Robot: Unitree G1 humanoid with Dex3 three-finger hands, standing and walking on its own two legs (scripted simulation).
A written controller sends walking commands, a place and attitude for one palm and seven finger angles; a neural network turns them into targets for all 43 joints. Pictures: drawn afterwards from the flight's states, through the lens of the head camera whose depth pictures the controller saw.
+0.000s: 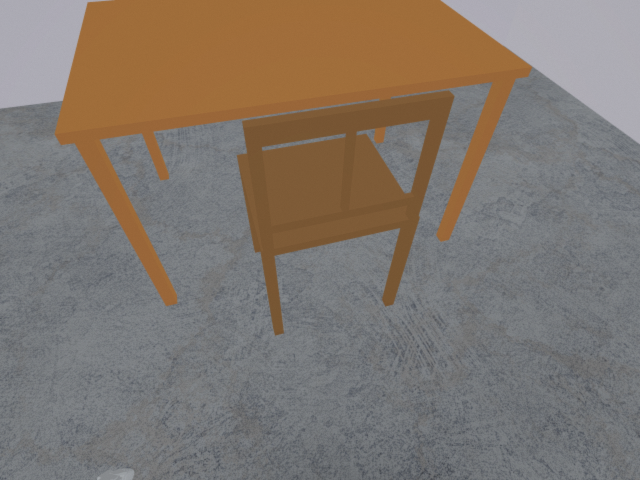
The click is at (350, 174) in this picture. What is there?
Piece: chair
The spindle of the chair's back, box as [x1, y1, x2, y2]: [340, 132, 356, 210]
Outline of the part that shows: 356,132 346,133 340,203 340,207 342,210 348,209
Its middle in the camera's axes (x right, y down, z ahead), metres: +0.06 -0.15 +0.88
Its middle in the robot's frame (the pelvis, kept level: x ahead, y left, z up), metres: +0.76 -0.03 -0.10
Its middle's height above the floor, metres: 0.67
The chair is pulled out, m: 0.00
